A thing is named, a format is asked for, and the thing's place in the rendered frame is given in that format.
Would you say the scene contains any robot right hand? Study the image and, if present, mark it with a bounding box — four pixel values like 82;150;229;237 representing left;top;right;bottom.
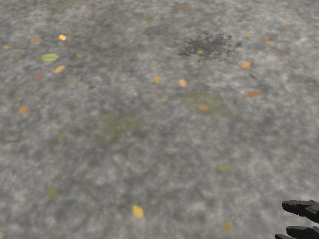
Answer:
275;199;319;239

